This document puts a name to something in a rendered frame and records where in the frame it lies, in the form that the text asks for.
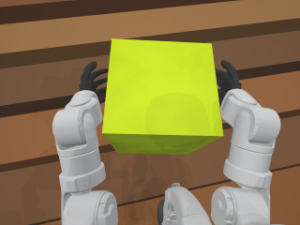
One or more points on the left robot upper arm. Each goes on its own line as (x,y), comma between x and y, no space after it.
(98,207)

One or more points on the robot right shin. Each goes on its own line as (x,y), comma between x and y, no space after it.
(169,218)

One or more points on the robot left hand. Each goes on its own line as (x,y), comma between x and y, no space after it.
(88,83)

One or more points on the carton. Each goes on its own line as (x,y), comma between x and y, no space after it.
(161,97)

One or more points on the right robot upper arm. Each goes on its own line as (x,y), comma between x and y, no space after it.
(239,206)

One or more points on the right robot forearm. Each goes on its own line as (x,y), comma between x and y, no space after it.
(255,130)

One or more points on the left robot forearm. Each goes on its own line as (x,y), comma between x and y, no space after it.
(75,133)

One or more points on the robot right hand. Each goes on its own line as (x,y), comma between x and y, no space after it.
(229,82)

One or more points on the robot right thigh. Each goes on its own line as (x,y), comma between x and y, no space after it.
(187,209)

